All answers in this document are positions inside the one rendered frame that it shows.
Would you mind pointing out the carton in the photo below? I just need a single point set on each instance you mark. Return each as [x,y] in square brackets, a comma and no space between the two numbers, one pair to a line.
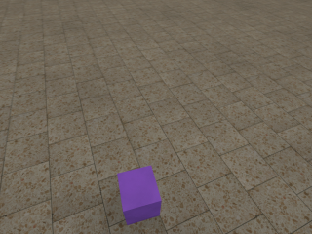
[139,194]

